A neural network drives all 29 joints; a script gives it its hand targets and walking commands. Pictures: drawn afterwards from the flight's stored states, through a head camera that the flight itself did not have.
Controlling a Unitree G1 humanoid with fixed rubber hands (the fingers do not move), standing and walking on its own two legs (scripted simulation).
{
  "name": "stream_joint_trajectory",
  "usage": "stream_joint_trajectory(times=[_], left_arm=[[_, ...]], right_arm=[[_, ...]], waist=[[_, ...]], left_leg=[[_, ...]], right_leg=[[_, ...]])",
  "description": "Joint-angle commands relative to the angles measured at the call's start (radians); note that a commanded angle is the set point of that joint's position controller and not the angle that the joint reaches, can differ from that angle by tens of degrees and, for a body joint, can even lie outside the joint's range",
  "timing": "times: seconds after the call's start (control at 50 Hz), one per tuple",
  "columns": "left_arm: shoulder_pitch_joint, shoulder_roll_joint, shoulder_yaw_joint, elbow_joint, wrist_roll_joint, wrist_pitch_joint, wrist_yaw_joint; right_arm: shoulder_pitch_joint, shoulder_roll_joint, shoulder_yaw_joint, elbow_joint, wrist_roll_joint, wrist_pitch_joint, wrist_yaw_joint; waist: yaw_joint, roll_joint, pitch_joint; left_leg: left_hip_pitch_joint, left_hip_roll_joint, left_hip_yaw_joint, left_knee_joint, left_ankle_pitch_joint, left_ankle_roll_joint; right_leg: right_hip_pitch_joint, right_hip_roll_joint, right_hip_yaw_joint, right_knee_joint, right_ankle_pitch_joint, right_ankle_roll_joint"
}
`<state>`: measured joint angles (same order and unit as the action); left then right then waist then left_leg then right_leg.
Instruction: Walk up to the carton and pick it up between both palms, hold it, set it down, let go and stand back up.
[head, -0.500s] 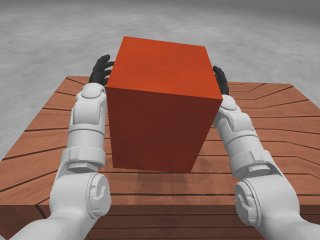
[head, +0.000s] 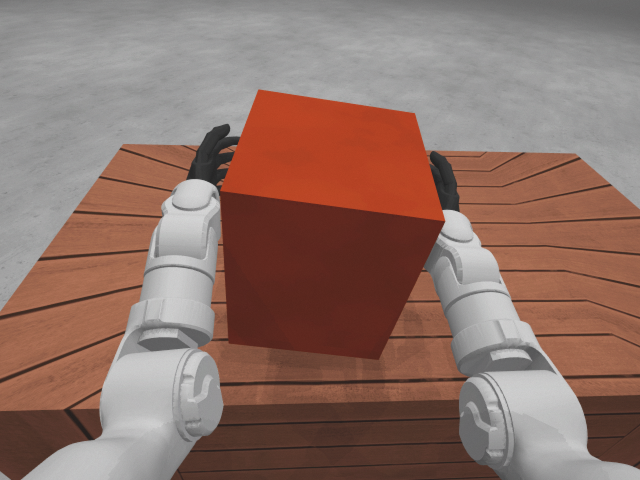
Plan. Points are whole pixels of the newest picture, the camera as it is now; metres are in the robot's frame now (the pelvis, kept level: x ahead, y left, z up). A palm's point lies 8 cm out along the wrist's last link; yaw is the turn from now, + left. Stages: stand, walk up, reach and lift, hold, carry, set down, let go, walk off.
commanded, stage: set down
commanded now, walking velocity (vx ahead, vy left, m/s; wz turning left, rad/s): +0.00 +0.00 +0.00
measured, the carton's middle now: (320, 229) +0.38 -0.04 +0.17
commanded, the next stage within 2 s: none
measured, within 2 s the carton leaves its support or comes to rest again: rests again in 1.56 s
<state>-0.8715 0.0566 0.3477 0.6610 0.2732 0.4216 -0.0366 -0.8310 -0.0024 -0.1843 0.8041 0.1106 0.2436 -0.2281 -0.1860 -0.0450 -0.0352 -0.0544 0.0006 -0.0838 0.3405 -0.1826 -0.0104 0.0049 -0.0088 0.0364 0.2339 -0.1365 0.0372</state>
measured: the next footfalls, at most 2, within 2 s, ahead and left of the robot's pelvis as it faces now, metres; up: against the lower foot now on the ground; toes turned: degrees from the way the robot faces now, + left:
none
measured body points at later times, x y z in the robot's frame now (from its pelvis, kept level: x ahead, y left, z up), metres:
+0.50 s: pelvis +0.00 +0.00 +0.00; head -0.03 +0.03 +0.45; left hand +0.44 +0.08 +0.18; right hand +0.37 -0.20 +0.16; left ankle +0.01 +0.12 -0.75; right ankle +0.00 -0.14 -0.75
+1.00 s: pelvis +0.01 +0.00 +0.00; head -0.01 +0.03 +0.45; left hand +0.45 +0.08 +0.15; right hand +0.37 -0.21 +0.13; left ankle +0.01 +0.12 -0.75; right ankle +0.00 -0.14 -0.75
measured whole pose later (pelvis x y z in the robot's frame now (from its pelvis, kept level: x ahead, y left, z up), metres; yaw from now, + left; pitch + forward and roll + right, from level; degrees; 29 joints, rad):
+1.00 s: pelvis +0.01 +0.00 +0.00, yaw -2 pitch -1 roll -1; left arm -0.81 0.05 0.31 0.79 0.25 0.25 -0.04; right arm -0.67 0.08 -0.30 0.76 -0.04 0.11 -0.20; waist -0.18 -0.04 -0.04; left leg -0.12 0.01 -0.04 0.33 -0.18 0.00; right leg -0.08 -0.02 0.01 0.23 -0.12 0.04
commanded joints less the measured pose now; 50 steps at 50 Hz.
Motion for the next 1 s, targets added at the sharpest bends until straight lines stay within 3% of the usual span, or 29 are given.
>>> stream_joint_trajectory(times=[0.0,0.06,0.08,0.1,0.12,0.18,0.26,0.32,0.46,0.5,0.52,0.7,0.72,0.96,0.98], left_arm=[[-0.662,-0.614,-0.331,-0.034,-0.094,-0.038,-0.164],[-0.679,-0.623,-0.361,-0.058,-0.109,-0.058,-0.164],[-0.67,-0.623,-0.354,-0.059,-0.107,-0.064,-0.162],[-0.685,-0.621,-0.356,-0.044,-0.105,-0.068,-0.162],[-0.679,-0.617,-0.352,-0.039,-0.106,-0.072,-0.162],[-0.67,-0.611,-0.346,0.003,-0.106,-0.084,-0.171],[-0.668,-0.605,-0.339,0.019,-0.097,-0.101,-0.167],[-0.653,-0.605,-0.327,0.028,-0.097,-0.111,-0.171],[-0.634,-0.604,-0.319,0.066,-0.093,-0.137,-0.173],[-0.612,-0.598,-0.306,0.078,-0.089,-0.145,-0.173],[-0.62,-0.597,-0.321,0.07,-0.095,-0.148,-0.175],[-0.603,-0.628,-0.357,0.038,-0.106,-0.19,-0.163],[-0.606,-0.63,-0.364,0.038,-0.102,-0.19,-0.163],[-0.538,-0.625,-0.361,0.045,-0.084,-0.204,-0.171],[-0.539,-0.627,-0.348,0.056,-0.075,-0.205,-0.172]], right_arm=[[-0.85,0.537,0.292,-0.348,0.023,-0.112,0.121],[-0.843,0.545,0.293,-0.372,0.013,-0.128,0.122],[-0.84,0.551,0.301,-0.38,0.01,-0.132,0.123],[-0.836,0.549,0.286,-0.361,-0.002,-0.13,0.122],[-0.831,0.549,0.283,-0.349,-0.007,-0.132,0.125],[-0.815,0.553,0.261,-0.333,-0.028,-0.138,0.128],[-0.791,0.541,0.24,-0.307,-0.049,-0.15,0.129],[-0.784,0.557,0.238,-0.318,-0.061,-0.158,0.131],[-0.75,0.547,0.22,-0.311,-0.091,-0.177,0.136],[-0.752,0.552,0.22,-0.312,-0.097,-0.18,0.138],[-0.747,0.552,0.223,-0.329,-0.099,-0.185,0.137],[-0.705,0.564,0.239,-0.337,-0.114,-0.219,0.142],[-0.684,0.566,0.238,-0.322,-0.12,-0.219,0.142],[-0.627,0.578,0.252,-0.334,-0.137,-0.24,0.145],[-0.629,0.58,0.253,-0.327,-0.143,-0.24,0.144]], waist=[[0.003,0.053,-0.383],[-0.01,0.053,-0.445],[0.002,0.06,-0.456],[-0.018,0.06,-0.443],[-0.003,0.063,-0.435],[-0.011,0.058,-0.415],[-0.015,0.071,-0.434],[-0.002,0.063,-0.443],[-0.01,0.064,-0.438],[0.003,0.052,-0.434],[-0.008,0.053,-0.455],[0.0,0.088,-0.508],[-0.011,0.098,-0.502],[0.006,0.081,-0.469],[0.018,0.068,-0.452]], left_leg=[[0.135,-0.061,0.093,-0.028,0.194,-0.039],[0.146,-0.063,0.092,-0.016,0.224,-0.043],[0.147,-0.064,0.096,-0.017,0.226,-0.043],[0.141,-0.064,0.095,-0.019,0.202,-0.046],[0.141,-0.06,0.095,-0.022,0.206,-0.046],[0.123,-0.06,0.096,-0.041,0.147,-0.04],[0.134,-0.059,0.1,-0.027,0.191,-0.049],[0.122,-0.062,0.106,-0.035,0.174,-0.045],[0.121,-0.058,0.11,-0.034,0.182,-0.047],[0.113,-0.056,0.115,-0.034,0.183,-0.045],[0.12,-0.059,0.115,-0.028,0.19,-0.048],[0.165,-0.048,0.112,0.0,0.295,-0.069],[0.165,-0.05,0.113,0.002,0.305,-0.073],[0.13,-0.051,0.12,-0.011,0.282,-0.062],[0.117,-0.051,0.121,-0.016,0.264,-0.058]], right_leg=[[0.096,0.069,-0.112,0.017,0.296,0.023],[0.092,0.066,-0.116,0.027,0.349,0.024],[0.093,0.066,-0.111,0.03,0.353,0.023],[0.083,0.063,-0.117,0.027,0.334,0.025],[0.078,0.063,-0.117,0.027,0.333,0.022],[0.075,0.06,-0.119,0.022,0.292,0.023],[0.063,0.059,-0.122,0.024,0.332,0.021],[0.083,0.056,-0.117,0.032,0.337,0.023],[0.057,0.056,-0.127,0.029,0.348,0.021],[0.058,0.053,-0.124,0.033,0.355,0.021],[0.065,0.056,-0.127,0.035,0.367,0.024],[0.045,0.062,-0.129,0.041,0.42,0.014],[0.041,0.06,-0.134,0.041,0.432,0.012],[0.075,0.055,-0.128,0.049,0.451,0.02],[0.079,0.052,-0.124,0.045,0.437,0.022]])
